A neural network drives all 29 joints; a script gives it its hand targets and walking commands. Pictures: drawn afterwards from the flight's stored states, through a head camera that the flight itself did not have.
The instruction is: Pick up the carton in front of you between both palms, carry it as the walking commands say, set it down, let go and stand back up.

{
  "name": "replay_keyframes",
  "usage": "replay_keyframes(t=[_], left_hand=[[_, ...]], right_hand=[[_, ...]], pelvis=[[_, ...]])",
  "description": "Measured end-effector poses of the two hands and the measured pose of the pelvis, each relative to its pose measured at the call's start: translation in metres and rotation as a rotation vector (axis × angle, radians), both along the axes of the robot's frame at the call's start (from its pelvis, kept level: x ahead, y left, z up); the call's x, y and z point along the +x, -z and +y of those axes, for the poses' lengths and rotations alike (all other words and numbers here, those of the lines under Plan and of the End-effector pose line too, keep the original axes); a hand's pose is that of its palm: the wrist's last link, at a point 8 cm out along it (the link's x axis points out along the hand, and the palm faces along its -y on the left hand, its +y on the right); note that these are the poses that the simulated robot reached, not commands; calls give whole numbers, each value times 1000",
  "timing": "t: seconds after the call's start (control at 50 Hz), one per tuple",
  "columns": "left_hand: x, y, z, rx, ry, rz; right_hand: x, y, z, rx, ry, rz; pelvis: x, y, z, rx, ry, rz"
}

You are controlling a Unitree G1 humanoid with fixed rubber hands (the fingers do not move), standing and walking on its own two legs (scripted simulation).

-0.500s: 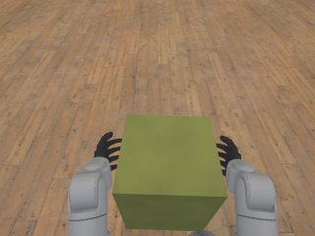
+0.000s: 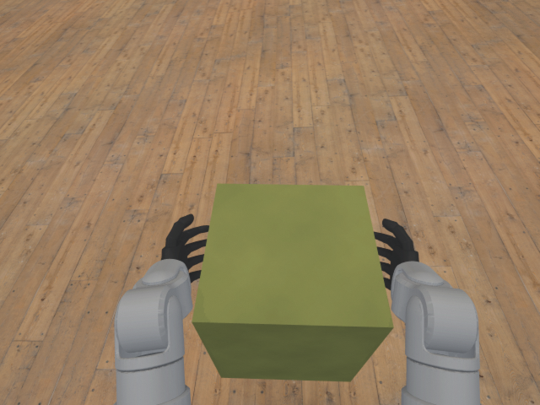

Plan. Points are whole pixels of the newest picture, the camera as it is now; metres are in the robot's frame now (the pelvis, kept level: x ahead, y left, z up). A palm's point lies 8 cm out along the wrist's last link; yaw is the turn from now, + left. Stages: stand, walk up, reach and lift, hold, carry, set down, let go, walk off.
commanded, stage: carry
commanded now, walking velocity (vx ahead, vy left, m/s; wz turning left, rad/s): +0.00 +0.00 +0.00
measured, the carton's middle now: (287, 288) +0.28 +0.00 +0.01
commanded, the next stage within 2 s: hold in 1.68 s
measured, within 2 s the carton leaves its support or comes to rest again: neither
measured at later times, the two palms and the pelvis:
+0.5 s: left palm (166, 240) +0.33 +0.17 +0.09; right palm (374, 238) +0.32 -0.13 +0.08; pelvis +0.06 +0.03 -0.01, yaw -1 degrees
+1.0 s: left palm (163, 268) +0.30 +0.17 +0.06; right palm (373, 267) +0.29 -0.12 +0.05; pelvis +0.03 +0.03 -0.01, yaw -1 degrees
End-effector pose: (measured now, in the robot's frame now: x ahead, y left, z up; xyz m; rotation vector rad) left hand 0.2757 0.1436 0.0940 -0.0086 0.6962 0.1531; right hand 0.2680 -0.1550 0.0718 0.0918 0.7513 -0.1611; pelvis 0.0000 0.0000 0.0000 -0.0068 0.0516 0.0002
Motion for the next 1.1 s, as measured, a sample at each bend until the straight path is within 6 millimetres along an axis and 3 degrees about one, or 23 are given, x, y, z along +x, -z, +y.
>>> replay_keyframes(t=[0.16,0.36,0.72,1.1], left_hand=[[39,-3,14,-31,3,-26],[56,8,25,-36,5,-7],[40,9,28,-25,19,-5],[17,38,31,28,43,-4]], right_hand=[[41,-14,14,-36,-1,-26],[57,-5,25,-47,-5,-7],[38,-3,28,-43,2,-4],[18,28,31,-88,-46,-5]], pelvis=[[47,4,12,2,7,8],[66,9,23,3,10,9],[52,8,29,-1,11,-8],[22,5,29,6,10,-21]])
